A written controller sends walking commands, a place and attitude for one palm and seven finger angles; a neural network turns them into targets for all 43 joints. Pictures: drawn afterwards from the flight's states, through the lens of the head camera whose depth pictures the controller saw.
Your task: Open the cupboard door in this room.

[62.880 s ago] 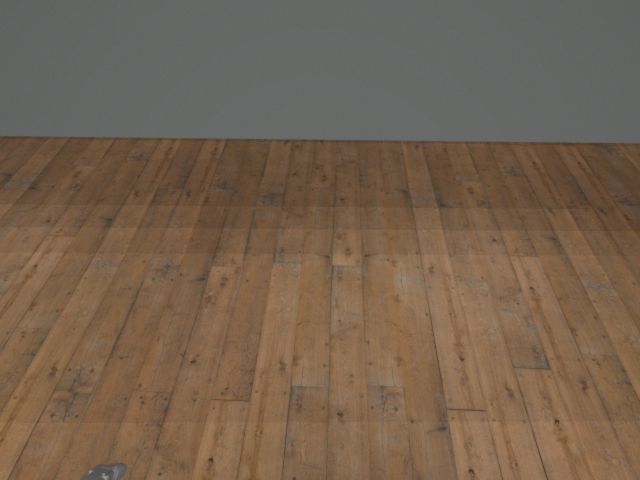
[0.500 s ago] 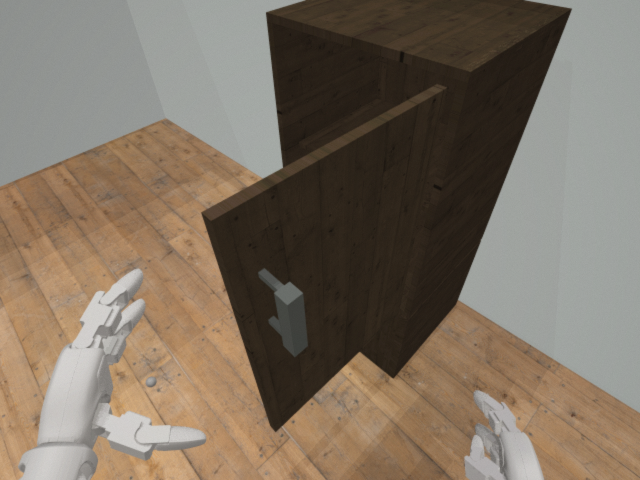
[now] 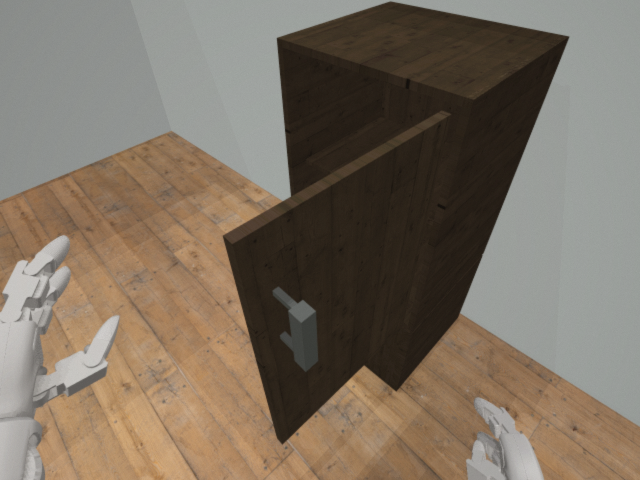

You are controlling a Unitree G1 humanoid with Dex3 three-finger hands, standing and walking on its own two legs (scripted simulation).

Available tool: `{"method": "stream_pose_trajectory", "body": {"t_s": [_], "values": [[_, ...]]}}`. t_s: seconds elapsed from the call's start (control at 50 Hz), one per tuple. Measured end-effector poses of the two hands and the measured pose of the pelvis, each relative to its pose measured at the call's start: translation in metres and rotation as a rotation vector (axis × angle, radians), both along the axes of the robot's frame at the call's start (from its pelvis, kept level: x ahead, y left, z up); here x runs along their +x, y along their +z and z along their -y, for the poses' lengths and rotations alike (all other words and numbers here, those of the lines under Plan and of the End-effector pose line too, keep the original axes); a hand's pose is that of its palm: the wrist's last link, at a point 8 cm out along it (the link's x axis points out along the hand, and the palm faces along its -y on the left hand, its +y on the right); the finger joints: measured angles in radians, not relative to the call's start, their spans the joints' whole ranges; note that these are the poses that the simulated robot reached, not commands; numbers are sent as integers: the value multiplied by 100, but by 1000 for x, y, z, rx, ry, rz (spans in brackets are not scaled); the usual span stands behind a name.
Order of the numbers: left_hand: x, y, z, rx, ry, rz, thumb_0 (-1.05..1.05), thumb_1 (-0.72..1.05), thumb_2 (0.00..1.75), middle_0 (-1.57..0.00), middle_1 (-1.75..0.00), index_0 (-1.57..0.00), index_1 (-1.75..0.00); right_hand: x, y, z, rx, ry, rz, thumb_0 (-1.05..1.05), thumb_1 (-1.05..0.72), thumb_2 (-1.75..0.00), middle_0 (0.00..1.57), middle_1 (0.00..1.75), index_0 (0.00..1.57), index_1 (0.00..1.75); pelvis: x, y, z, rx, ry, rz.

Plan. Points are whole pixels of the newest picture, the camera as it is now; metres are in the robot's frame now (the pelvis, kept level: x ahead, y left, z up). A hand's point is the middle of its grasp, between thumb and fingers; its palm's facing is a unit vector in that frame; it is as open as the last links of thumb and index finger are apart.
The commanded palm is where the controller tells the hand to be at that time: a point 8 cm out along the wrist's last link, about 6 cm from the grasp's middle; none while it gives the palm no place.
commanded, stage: draw the hand back to the body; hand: left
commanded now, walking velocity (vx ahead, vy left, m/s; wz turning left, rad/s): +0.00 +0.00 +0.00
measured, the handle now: (293, 328) +0.30 +0.08 +0.03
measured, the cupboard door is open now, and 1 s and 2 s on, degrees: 88 88 88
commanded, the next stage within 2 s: step back with the hand held close in 0.44 s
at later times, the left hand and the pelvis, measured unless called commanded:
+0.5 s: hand (89, 351) +0.18 +0.25 +0.16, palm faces +0.46 -0.80 -0.39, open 7.4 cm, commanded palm +0.13 +0.28 +0.17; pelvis -0.01 -0.02 +0.00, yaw +0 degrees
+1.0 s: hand (82, 363) +0.17 +0.25 +0.15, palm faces +0.34 -0.78 -0.53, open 7.4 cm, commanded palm +0.11 +0.29 +0.17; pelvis -0.04 +0.00 +0.00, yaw -2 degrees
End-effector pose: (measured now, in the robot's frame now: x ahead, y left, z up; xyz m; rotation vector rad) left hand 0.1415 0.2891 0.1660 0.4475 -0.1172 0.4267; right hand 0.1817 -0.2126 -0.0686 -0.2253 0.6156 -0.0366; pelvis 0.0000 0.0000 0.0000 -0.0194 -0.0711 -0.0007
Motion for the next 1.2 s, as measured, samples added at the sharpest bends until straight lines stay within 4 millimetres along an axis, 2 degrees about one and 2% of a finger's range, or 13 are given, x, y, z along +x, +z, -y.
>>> {"method": "stream_pose_trajectory", "body": {"t_s": [0.12,0.26,0.56,0.7,0.82,0.92,1.2], "values": [[-2,15,-9,34,31,52,0,69,82,-20,-31,-20,-31,-2,-1,2,9,-4,-11,1,-90,-90,21,30,20,30,-3,1,3,2,-3,10],[-4,9,-1,9,29,32,1,83,88,-20,-31,-21,-31,-10,-5,8,13,-11,-36,1,-90,-90,21,30,20,30,-6,2,7,5,-4,14],[-7,7,10,5,26,26,1,89,90,-21,-31,-21,-31,-17,-7,24,9,-34,-37,1,-90,-90,21,30,20,30,-10,3,19,7,-6,24],[-1,18,8,87,3,48,1,89,90,-21,-31,-21,-31,-20,-4,33,5,-66,-47,1,-90,-90,21,30,20,30,-14,2,21,-2,-14,-31],[4,9,14,110,-67,-18,1,89,90,-21,-31,-21,-31,-35,-6,46,-22,-141,-81,1,-90,-90,21,30,20,30,-20,1,14,7,-28,-67],[-1,8,10,139,-100,-31,1,89,90,-21,-31,-22,-31,-54,-7,51,-45,-188,-109,1,-90,-90,21,30,20,30,-31,-2,9,11,-32,-78],[-47,8,-10,190,-61,78,1,88,90,-21,-31,-22,-31,-100,-13,27,-77,-157,-97,1,-90,-90,21,30,20,30,-71,-16,-6,10,-20,-70]]}}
